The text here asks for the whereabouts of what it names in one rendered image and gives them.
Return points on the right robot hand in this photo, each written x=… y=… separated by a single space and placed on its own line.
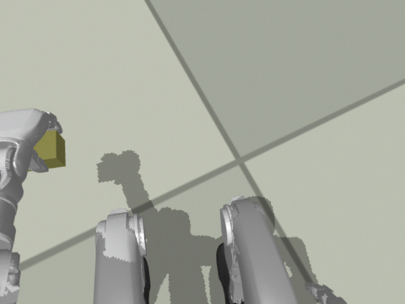
x=324 y=294

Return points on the right robot foot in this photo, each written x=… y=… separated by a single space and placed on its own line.
x=223 y=273

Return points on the left robot arm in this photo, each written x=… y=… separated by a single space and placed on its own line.
x=15 y=158

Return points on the small box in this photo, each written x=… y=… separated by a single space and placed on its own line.
x=51 y=148

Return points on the left robot hand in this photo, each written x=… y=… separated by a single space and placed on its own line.
x=29 y=126

